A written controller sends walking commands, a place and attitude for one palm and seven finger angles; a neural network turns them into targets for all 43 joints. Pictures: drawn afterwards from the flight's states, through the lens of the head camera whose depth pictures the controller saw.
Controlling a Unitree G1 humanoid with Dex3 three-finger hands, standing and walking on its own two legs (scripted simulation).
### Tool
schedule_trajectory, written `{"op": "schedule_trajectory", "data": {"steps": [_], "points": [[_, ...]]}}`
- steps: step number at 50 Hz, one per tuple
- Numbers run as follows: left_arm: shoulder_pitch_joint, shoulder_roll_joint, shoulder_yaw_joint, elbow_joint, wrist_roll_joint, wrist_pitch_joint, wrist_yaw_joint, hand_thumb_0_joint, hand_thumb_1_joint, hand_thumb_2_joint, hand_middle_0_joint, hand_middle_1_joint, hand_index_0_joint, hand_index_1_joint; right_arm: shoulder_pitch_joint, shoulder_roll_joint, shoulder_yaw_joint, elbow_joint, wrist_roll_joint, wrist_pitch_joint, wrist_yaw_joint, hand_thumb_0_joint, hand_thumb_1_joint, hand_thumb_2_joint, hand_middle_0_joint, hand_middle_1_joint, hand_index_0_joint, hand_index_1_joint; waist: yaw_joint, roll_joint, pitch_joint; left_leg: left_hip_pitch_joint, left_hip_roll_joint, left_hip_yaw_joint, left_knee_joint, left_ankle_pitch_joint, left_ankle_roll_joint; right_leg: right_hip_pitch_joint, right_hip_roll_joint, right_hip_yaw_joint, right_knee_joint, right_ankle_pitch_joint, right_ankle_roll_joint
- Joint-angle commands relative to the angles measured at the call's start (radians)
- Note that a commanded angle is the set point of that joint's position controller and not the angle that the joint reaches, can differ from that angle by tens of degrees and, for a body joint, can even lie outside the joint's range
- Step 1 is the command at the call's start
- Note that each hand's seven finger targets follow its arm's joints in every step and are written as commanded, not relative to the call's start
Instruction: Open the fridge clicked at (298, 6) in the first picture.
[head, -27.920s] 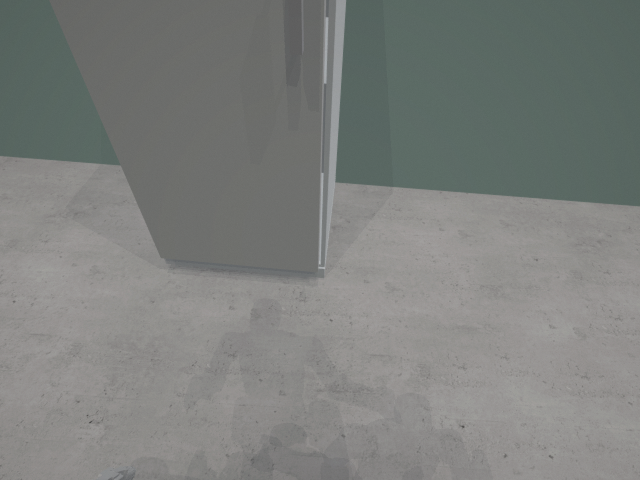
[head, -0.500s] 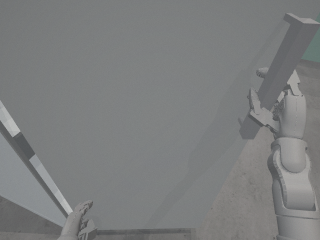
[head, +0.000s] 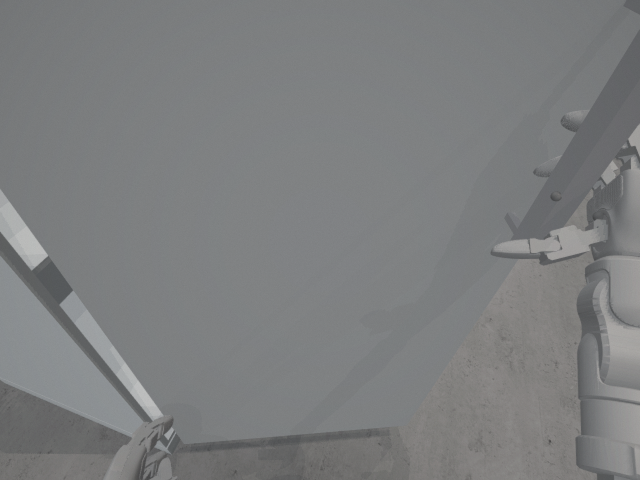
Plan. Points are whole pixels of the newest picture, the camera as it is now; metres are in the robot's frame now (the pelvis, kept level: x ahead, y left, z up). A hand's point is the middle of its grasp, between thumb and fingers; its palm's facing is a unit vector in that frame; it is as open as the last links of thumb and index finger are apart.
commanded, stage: loosen the grip on the handle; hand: right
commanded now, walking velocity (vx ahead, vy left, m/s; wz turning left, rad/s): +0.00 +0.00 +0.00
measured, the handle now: (572, 147) +0.38 -0.21 +0.27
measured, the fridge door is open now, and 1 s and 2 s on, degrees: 66 64 64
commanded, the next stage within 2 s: slip the hand off the handle in 0.14 s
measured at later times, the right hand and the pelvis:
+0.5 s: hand (590, 191) +0.36 -0.25 +0.24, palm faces +0.26 +0.95 -0.18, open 14.8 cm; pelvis +0.00 -0.01 +0.00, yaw -1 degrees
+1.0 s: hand (629, 204) +0.34 -0.28 +0.24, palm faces +0.22 +0.95 -0.20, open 14.7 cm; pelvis +0.01 -0.04 +0.00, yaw -1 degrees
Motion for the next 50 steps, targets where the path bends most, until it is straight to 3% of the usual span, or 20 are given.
{"op": "schedule_trajectory", "data": {"steps": [1,8,11,12,14,16,19,20,22,24,27,31,34,35,36,39,42,44,47,50], "points": [[-0.132,0.097,0.044,-0.149,-0.014,-0.064,0.026,0.000,0.900,0.900,-0.200,-0.300,-0.200,-0.300,-0.426,-0.244,-0.071,-0.141,0.013,-0.021,0.010,0.000,0.550,-0.200,0.277,1.183,0.277,1.183,0.005,0.045,-0.211,0.167,0.040,-0.121,-0.137,-0.007,-0.032,-0.084,0.080,-0.018,-0.029,0.096,-0.053],[-0.126,0.098,0.043,-0.150,-0.011,-0.064,0.027,0.000,0.900,0.900,-0.200,-0.300,-0.200,-0.300,-0.358,-0.261,-0.133,-0.156,0.058,-0.017,0.041,0.000,0.550,-0.200,0.250,1.150,0.250,1.150,-0.023,0.058,-0.298,0.241,0.041,-0.081,-0.054,0.248,-0.040,-0.096,0.090,-0.008,-0.011,0.202,-0.047],[-0.124,0.096,0.040,-0.157,-0.011,-0.062,0.027,0.000,0.900,0.900,-0.200,-0.300,-0.200,-0.300,-0.324,-0.258,-0.149,-0.141,0.072,-0.020,0.044,0.000,0.550,-0.200,0.250,1.150,0.250,1.150,-0.026,0.091,-0.293,0.230,0.036,-0.070,-0.047,0.251,-0.043,-0.101,0.089,-0.009,-0.004,0.199,-0.045],[-0.131,0.094,0.034,-0.157,-0.012,-0.064,0.029,0.000,0.900,0.900,-0.200,-0.300,-0.200,-0.300,-0.427,-0.234,-0.103,-0.162,0.069,-0.025,0.044,0.000,0.550,-0.200,0.250,1.150,0.250,1.150,-0.008,0.072,-0.284,0.202,0.034,-0.069,-0.050,0.230,-0.041,-0.095,0.092,-0.009,-0.004,0.190,-0.046],[-0.126,0.103,0.038,-0.147,-0.008,-0.061,0.035,0.000,0.900,0.900,-0.200,-0.300,-0.200,-0.300,-0.389,-0.311,-0.190,-0.116,0.060,-0.029,0.026,0.000,0.550,-0.200,0.250,1.150,0.250,1.150,-0.026,0.076,-0.262,0.190,0.029,-0.064,-0.053,0.186,-0.036,-0.102,0.087,-0.003,-0.005,0.176,-0.046],[-0.123,0.094,0.032,-0.159,-0.010,-0.062,0.034,0.000,0.900,0.900,-0.200,-0.300,-0.200,-0.300,-0.411,-0.272,-0.144,-0.107,0.057,-0.034,0.031,0.000,0.550,-0.200,0.250,1.150,0.250,1.150,-0.015,0.080,-0.267,0.176,0.030,-0.060,-0.047,0.176,-0.037,-0.102,0.086,-0.003,-0.003,0.170,-0.045],[-0.131,0.101,0.033,-0.152,-0.008,-0.051,0.043,0.000,0.900,0.900,-0.200,-0.300,-0.200,-0.300,-0.386,-0.380,-0.255,-0.077,0.055,-0.035,0.018,0.000,0.550,-0.200,0.250,1.150,0.250,1.150,-0.036,0.068,-0.268,0.194,0.033,-0.069,-0.049,0.135,-0.035,-0.122,0.083,-0.001,-0.004,0.149,-0.046],[-0.126,0.093,0.025,-0.162,-0.008,-0.049,0.042,0.000,0.900,0.900,-0.200,-0.300,-0.200,-0.300,-0.393,-0.335,-0.203,-0.071,0.047,-0.037,0.027,0.000,0.550,-0.200,0.250,1.150,0.250,1.150,-0.025,0.057,-0.280,0.193,0.030,-0.059,-0.039,0.151,-0.032,-0.114,0.083,-0.001,-0.010,0.164,-0.045],[-0.122,0.095,0.028,-0.167,-0.007,-0.053,0.044,0.000,0.900,0.900,-0.200,-0.300,-0.200,-0.300,-0.423,-0.364,-0.206,-0.094,0.040,-0.043,0.041,0.000,0.550,-0.200,0.250,1.150,0.250,1.150,-0.020,0.034,-0.291,0.183,0.027,-0.061,-0.034,0.157,-0.032,-0.105,0.081,-0.005,-0.004,0.166,-0.045],[-0.124,0.091,0.029,-0.171,-0.008,-0.058,0.044,0.000,0.900,0.900,-0.200,-0.300,-0.200,-0.300,-0.447,-0.322,-0.160,-0.128,0.030,-0.061,0.060,0.000,0.550,-0.200,0.250,1.150,0.250,1.150,-0.009,-0.023,-0.285,0.153,0.022,-0.046,-0.027,0.162,-0.023,-0.075,0.081,-0.002,-0.004,0.178,-0.046],[-0.104,0.098,0.028,-0.171,-0.009,-0.068,0.047,0.000,0.900,0.900,-0.200,-0.300,-0.200,-0.300,-0.473,-0.293,-0.098,-0.120,0.038,-0.076,0.105,0.000,0.550,-0.200,0.250,1.150,0.250,1.150,0.012,-0.031,-0.276,0.103,0.015,-0.039,-0.029,0.131,-0.022,-0.058,0.081,0.011,0.000,0.153,-0.044],[-0.091,0.112,0.028,-0.159,-0.013,-0.070,0.062,0.000,0.900,0.900,-0.200,-0.300,-0.200,-0.300,-0.463,-0.298,-0.104,-0.063,0.064,-0.070,0.137,0.000,0.550,-0.200,0.250,1.150,0.250,1.150,0.016,0.007,-0.243,0.068,0.011,-0.027,-0.038,0.069,-0.018,-0.065,0.074,0.034,-0.009,0.115,-0.044],[-0.094,0.111,0.025,-0.152,-0.013,-0.073,0.071,0.000,0.900,0.900,-0.200,-0.300,-0.200,-0.300,-0.486,-0.310,-0.118,-0.075,0.066,-0.065,0.133,0.000,0.550,-0.200,0.250,1.150,0.250,1.150,0.006,-0.047,-0.234,0.059,0.013,-0.018,-0.030,0.055,-0.010,-0.054,0.073,0.047,-0.017,0.121,-0.039],[-0.082,0.111,0.025,-0.154,-0.009,-0.075,0.070,0.000,0.900,0.900,-0.200,-0.300,-0.200,-0.300,-0.487,-0.294,-0.105,-0.067,0.068,-0.063,0.132,0.000,0.550,-0.200,0.250,1.150,0.250,1.150,0.012,-0.030,-0.256,0.054,0.011,-0.017,-0.030,0.062,-0.012,-0.043,0.074,0.051,-0.016,0.127,-0.040],[-0.078,0.116,0.028,-0.152,-0.006,-0.076,0.070,0.000,0.900,0.900,-0.200,-0.300,-0.200,-0.300,-0.489,-0.339,-0.145,-0.073,0.067,-0.064,0.127,0.000,0.550,-0.200,0.250,1.150,0.250,1.150,0.003,-0.018,-0.270,0.071,0.012,-0.017,-0.023,0.082,-0.011,-0.050,0.072,0.055,-0.012,0.146,-0.038],[-0.087,0.112,0.027,-0.160,-0.002,-0.077,0.068,0.000,0.900,0.900,-0.200,-0.300,-0.200,-0.300,-0.461,-0.348,-0.167,-0.117,0.056,-0.074,0.111,0.000,0.550,-0.200,0.250,1.150,0.250,1.150,-0.016,-0.051,-0.291,0.086,0.011,-0.010,-0.003,0.116,-0.005,-0.033,0.070,0.057,-0.012,0.199,-0.033],[-0.079,0.109,0.026,-0.172,0.001,-0.078,0.061,0.000,0.900,0.900,-0.200,-0.300,-0.200,-0.300,-0.444,-0.324,-0.142,-0.126,0.054,-0.066,0.115,0.000,0.550,-0.200,0.250,1.150,0.250,1.150,-0.012,-0.049,-0.300,0.086,0.010,-0.009,0.002,0.147,-0.007,-0.030,0.069,0.058,-0.010,0.224,-0.030],[-0.091,0.111,0.028,-0.181,0.003,-0.076,0.059,0.000,0.900,0.900,-0.200,-0.300,-0.200,-0.300,-0.340,-0.344,-0.191,-0.158,0.058,-0.059,0.109,0.000,0.550,-0.200,0.250,1.150,0.250,1.150,-0.039,-0.048,-0.310,0.120,0.011,-0.004,0.010,0.183,-0.004,-0.023,0.065,0.054,-0.008,0.270,-0.028],[-0.102,0.103,0.026,-0.202,0.002,-0.082,0.047,0.000,0.900,0.900,-0.200,-0.300,-0.200,-0.300,-0.253,-0.314,-0.185,-0.256,0.076,-0.043,0.123,0.000,0.550,-0.200,0.250,1.150,0.250,1.150,-0.043,-0.035,-0.313,0.134,0.011,0.001,0.017,0.235,-0.008,-0.017,0.060,0.049,-0.004,0.314,-0.025],[-0.112,0.101,0.020,-0.202,-0.002,-0.080,0.051,0.000,0.900,0.900,-0.200,-0.300,-0.200,-0.300,-0.177,-0.290,-0.185,-0.277,0.093,-0.008,0.123,0.000,0.550,-0.200,0.250,1.150,0.250,1.150,-0.038,-0.027,-0.254,0.115,0.009,0.006,0.004,0.220,-0.012,-0.033,0.058,0.044,-0.011,0.285,-0.025]]}}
